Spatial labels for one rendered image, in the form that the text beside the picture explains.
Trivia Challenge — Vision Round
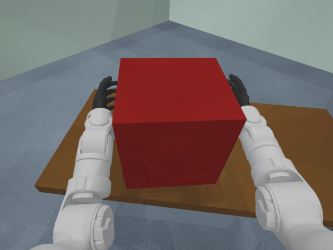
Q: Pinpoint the robot left hand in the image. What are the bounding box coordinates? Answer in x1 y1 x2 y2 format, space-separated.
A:
92 76 118 110

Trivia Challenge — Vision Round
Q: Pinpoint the table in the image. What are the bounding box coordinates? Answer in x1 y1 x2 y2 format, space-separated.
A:
34 89 333 231

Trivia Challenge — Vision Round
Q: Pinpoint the robot right upper arm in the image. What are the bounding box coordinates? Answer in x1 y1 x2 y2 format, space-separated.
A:
255 181 333 250

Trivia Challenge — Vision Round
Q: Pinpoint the robot left upper arm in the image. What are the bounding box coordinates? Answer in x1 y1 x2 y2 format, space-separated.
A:
30 203 114 250

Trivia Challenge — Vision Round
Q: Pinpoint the robot right hand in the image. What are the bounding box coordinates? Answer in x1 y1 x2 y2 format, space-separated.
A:
227 74 250 107

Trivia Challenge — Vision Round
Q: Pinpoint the left robot forearm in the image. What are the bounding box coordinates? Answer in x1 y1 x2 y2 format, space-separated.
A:
53 108 115 243

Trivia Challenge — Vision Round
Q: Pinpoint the carton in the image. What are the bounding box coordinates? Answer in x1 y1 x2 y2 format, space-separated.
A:
112 58 247 189

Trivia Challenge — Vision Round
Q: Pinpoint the right robot forearm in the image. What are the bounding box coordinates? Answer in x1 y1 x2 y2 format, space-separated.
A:
239 106 323 222

